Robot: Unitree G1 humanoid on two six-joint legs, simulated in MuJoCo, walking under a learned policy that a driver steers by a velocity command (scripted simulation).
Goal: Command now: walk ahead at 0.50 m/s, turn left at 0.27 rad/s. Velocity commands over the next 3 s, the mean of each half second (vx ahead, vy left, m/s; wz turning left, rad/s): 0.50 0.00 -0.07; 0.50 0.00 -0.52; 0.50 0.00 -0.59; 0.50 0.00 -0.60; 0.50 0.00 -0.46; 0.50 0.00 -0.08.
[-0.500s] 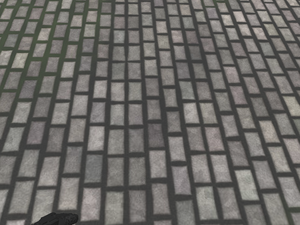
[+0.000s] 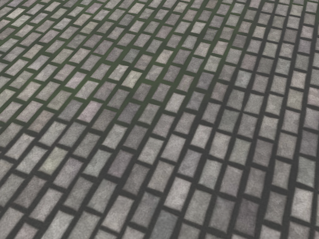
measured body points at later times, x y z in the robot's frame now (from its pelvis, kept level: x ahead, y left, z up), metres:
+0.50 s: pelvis +0.26 +0.04 +0.00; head +0.28 +0.05 +0.45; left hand +0.40 +0.28 -0.13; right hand +0.22 -0.22 -0.14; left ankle +0.17 +0.11 -0.74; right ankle +0.39 -0.11 -0.69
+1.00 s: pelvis +0.52 -0.04 +0.00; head +0.55 -0.06 +0.45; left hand +0.64 +0.22 -0.12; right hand +0.59 -0.33 -0.11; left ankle +0.72 +0.08 -0.68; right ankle +0.45 -0.07 -0.74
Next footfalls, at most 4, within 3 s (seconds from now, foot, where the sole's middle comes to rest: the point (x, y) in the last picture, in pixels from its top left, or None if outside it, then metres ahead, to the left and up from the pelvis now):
0.12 left None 0.21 0.12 -0.78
0.66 right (197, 236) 0.49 -0.08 -0.78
1.18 left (184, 162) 0.83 -0.02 -0.78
1.70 right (256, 157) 0.88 -0.37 -0.78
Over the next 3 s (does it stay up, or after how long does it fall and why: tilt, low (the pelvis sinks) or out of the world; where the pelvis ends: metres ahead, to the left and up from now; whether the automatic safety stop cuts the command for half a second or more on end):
stays up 1.11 -0.84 0.00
